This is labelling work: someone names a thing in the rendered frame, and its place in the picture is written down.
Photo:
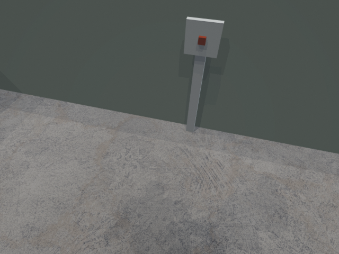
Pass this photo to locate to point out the button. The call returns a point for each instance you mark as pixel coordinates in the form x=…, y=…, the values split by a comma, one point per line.
x=202, y=40

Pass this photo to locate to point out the panel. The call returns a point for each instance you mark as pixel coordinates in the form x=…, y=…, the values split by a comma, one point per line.
x=212, y=30

